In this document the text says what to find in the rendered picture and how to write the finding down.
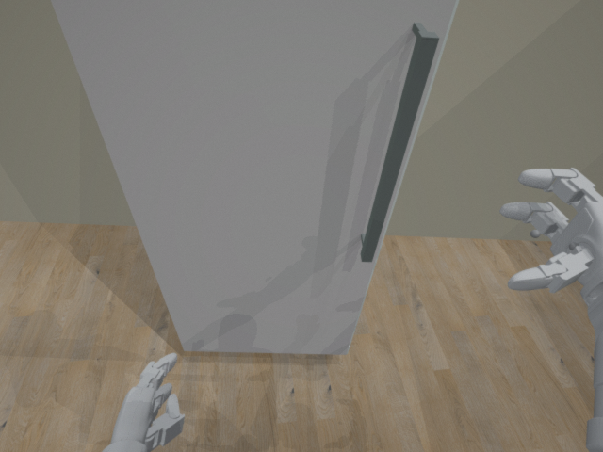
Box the right robot forearm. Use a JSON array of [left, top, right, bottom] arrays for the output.
[[580, 269, 603, 452]]

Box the handle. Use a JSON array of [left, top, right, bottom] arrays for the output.
[[361, 23, 439, 262]]

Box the fridge door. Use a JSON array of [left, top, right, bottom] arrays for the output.
[[51, 0, 456, 355]]

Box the right robot hand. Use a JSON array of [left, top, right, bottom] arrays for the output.
[[499, 168, 603, 294]]

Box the left robot hand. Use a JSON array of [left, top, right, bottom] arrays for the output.
[[110, 353, 185, 452]]

